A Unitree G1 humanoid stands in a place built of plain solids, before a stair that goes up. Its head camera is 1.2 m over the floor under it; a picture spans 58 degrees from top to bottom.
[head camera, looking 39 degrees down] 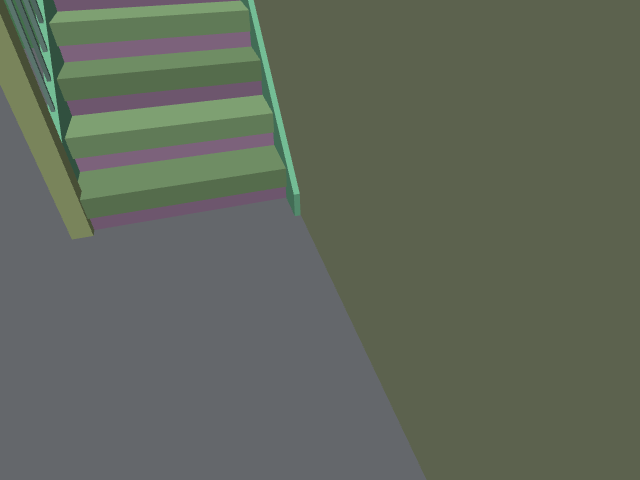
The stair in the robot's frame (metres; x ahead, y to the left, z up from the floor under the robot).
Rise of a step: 0.18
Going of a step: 0.23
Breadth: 0.92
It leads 17 degrees to the left of straight ahead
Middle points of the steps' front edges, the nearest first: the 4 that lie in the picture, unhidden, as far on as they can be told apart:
1.66 0.59 0.18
1.87 0.67 0.36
2.08 0.73 0.54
2.30 0.80 0.72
